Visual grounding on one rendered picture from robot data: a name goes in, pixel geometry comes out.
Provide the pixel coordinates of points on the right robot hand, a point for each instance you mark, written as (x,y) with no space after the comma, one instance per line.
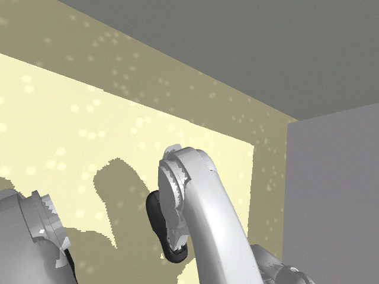
(267,263)

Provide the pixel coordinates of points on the left robot foot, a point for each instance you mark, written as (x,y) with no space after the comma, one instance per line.
(70,262)

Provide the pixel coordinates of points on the right robot arm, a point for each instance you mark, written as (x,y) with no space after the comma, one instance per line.
(290,275)

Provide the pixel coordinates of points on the right robot foot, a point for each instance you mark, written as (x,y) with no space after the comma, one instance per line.
(158,224)

